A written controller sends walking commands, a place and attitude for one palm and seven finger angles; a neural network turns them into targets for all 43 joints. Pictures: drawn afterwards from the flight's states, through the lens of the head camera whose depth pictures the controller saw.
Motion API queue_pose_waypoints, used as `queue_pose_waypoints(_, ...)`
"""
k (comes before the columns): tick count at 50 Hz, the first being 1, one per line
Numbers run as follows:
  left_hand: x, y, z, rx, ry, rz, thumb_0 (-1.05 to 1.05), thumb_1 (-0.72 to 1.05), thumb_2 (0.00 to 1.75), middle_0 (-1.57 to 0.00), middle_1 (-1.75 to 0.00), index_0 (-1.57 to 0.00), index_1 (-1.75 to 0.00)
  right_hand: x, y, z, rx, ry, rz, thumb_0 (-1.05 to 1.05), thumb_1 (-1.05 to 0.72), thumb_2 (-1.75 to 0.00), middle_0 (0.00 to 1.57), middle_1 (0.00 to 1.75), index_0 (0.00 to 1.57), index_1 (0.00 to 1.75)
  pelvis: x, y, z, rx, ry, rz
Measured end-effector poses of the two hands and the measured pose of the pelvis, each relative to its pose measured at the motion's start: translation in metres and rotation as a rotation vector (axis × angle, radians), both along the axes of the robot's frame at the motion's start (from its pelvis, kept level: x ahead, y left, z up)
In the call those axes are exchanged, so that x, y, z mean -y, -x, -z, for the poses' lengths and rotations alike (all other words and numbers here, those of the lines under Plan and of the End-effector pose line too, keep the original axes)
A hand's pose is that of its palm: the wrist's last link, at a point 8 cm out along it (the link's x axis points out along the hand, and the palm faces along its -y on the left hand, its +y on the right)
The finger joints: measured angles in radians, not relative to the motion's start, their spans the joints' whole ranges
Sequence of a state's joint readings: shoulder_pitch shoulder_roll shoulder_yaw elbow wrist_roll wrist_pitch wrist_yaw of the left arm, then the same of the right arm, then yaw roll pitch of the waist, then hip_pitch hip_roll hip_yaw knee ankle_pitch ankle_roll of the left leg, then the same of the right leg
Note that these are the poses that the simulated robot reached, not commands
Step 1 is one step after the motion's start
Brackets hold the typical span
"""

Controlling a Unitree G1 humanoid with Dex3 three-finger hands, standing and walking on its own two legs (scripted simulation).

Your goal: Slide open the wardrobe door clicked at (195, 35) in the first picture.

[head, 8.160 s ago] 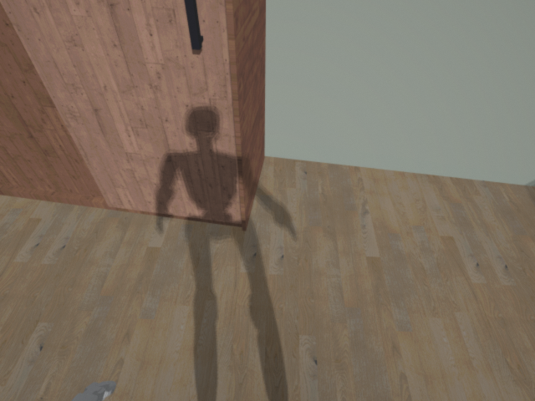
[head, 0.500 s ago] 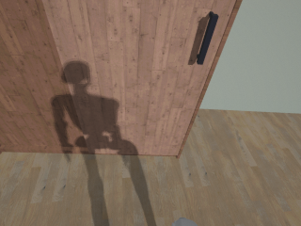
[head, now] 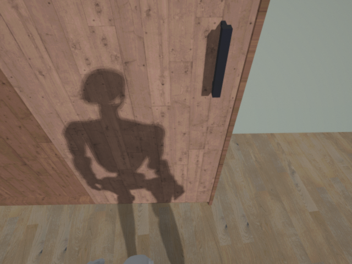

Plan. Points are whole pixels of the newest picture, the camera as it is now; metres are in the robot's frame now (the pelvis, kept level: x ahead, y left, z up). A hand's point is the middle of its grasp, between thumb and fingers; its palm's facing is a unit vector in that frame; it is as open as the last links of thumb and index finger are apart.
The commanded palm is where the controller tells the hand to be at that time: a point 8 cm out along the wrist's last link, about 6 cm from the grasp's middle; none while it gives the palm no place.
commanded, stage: come to a stop and stand still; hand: right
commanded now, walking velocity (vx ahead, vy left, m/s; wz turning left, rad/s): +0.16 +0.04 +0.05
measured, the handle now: (219, 61) +0.55 -0.09 +0.19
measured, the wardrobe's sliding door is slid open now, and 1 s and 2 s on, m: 0.00 0.00 0.00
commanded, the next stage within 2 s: look again from close up in 1.60 s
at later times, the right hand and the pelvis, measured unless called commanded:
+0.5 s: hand out of the picture +0.15 -0.16 -0.17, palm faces +0.05 +0.97 -0.24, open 7.3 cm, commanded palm none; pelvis +0.05 +0.02 -0.01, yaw -1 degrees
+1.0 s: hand out of the picture -0.01 -0.23 -0.18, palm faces +0.05 +0.97 -0.22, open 7.4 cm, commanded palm none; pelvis +0.01 -0.04 -0.01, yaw +1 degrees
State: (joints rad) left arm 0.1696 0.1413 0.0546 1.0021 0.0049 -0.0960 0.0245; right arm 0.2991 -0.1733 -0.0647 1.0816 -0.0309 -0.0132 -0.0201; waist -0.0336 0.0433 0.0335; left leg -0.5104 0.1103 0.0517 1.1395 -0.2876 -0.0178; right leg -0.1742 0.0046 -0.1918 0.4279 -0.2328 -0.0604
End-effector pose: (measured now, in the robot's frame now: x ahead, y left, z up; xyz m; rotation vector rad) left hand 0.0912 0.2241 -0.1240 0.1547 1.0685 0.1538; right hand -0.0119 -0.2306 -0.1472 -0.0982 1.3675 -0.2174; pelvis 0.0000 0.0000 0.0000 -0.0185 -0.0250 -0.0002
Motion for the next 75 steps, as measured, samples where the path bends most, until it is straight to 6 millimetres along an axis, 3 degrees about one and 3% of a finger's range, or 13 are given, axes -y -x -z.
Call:
queue_pose_waypoints(4,-0.01,0.015,0.006,-0.101,-0.007,-0.023,-0.04,0.94,0.9,-0.2,-0.3,-0.2,-0.3,0.01,-0.082,-0.012,0.149,0.035,-0.046,0.01,-0.91,-0.9,0.19,0.3,0.2,0.3,-0.002,-0.024,-0.002,-0.005,0.009,0.0)
queue_pose_waypoints(8,-0.015,0.037,0.018,-0.224,0.019,-0.057,-0.02,0.93,0.9,-0.2,-0.3,-0.2,-0.3,0.001,-0.144,-0.022,0.225,0.052,-0.101,0.0,-0.91,-0.9,0.19,0.3,0.19,0.3,-0.009,-0.047,-0.001,-0.003,0.013,0.001)
queue_pose_waypoints(12,-0.018,0.054,0.035,-0.342,0.062,-0.096,-0.01,0.92,0.9,-0.2,-0.3,-0.2,-0.3,-0.02,-0.184,-0.018,0.255,0.066,-0.153,0.0,-0.91,-0.9,0.19,0.3,0.2,0.3,-0.024,-0.07,0.009,0.003,0.017,-0.006)
queue_pose_waypoints(15,-0.02,0.059,0.041,-0.399,0.083,-0.128,0.0,0.91,0.9,-0.19,-0.3,-0.2,-0.3,-0.036,-0.191,-0.016,0.233,0.053,-0.178,0.0,-0.91,-0.9,0.19,0.3,0.2,0.3,-0.029,-0.076,0.011,0.002,-0.005,0.006)
queue_pose_waypoints(21,-0.021,0.046,0.038,-0.414,0.07,-0.094,0.0,0.91,0.9,-0.19,-0.3,-0.2,-0.3,-0.04,-0.172,-0.013,0.2,0.042,-0.113,-0.01,-0.92,-0.9,0.2,0.3,0.2,0.3,-0.026,-0.065,0.007,0.005,0.002,0.023)
queue_pose_waypoints(33,-0.004,0.008,0.02,-0.089,-0.044,-0.019,0.0,0.91,0.9,-0.2,-0.3,-0.2,-0.3,0.042,-0.101,0.006,0.167,0.083,-0.093,0.0,-0.91,-0.9,0.2,0.3,0.2,0.3,0.019,-0.026,0.023,0.027,-0.008,0.011)
queue_pose_waypoints(39,-0.003,-0.007,0.009,0.056,-0.059,-0.044,0.0,0.9,0.9,-0.2,-0.3,-0.2,-0.3,0.061,-0.064,-0.004,0.121,0.091,-0.118,0.01,-0.91,-0.9,0.2,0.3,0.2,0.3,0.033,-0.027,0.018,0.025,0.003,-0.057)
queue_pose_waypoints(43,-0.002,-0.002,0.014,0.04,-0.061,-0.038,0.0,0.9,0.9,-0.2,-0.3,-0.2,-0.3,0.058,-0.039,-0.008,0.089,0.085,-0.106,0.01,-0.91,-0.9,0.19,0.3,0.2,0.3,0.036,-0.02,0.017,0.015,-0.023,-0.06)
queue_pose_waypoints(50,0.021,0.031,0.008,-0.093,-0.036,-0.024,0.0,0.91,0.9,-0.2,-0.3,-0.2,-0.3,0.045,0.001,-0.002,0.011,0.023,-0.051,0.01,-0.9,-0.9,0.2,0.3,0.2,0.3,0.041,-0.011,0.007,-0.008,-0.044,-0.026)
queue_pose_waypoints(55,0.047,0.063,0.015,-0.164,-0.017,-0.053,0.0,0.91,0.9,-0.2,-0.3,-0.2,-0.3,0.046,-0.003,0.009,-0.004,-0.026,-0.057,0.01,-0.9,-0.9,0.2,0.3,0.2,0.3,0.054,-0.01,0.01,-0.006,-0.048,-0.015)
queue_pose_waypoints(63,0.076,0.105,0.019,-0.26,0.033,-0.109,0.0,0.91,0.9,-0.2,-0.3,-0.2,-0.3,0.052,-0.035,-0.001,0.059,-0.018,-0.111,0.02,-0.92,-0.9,0.2,0.3,0.2,0.3,0.066,-0.013,0.002,0.002,-0.026,-0.034)
queue_pose_waypoints(69,0.085,0.115,0.022,-0.289,0.063,-0.112,0.0,0.9,0.9,-0.2,-0.3,-0.2,-0.3,0.061,-0.042,-0.008,0.081,0.014,-0.115,0.02,-0.92,-0.9,0.2,0.3,0.2,0.3,0.069,-0.011,0.0,0.009,-0.023,-0.032)
queue_pose_waypoints(75,0.085,0.113,0.023,-0.291,0.071,-0.103,0.0,0.9,0.9,-0.2,-0.3,-0.2,-0.3,0.06,-0.033,-0.008,0.066,0.017,-0.112,0.01,-0.91,-0.9,0.19,0.3,0.2,0.3,0.07,-0.007,-0.001,0.014,-0.023,-0.032)
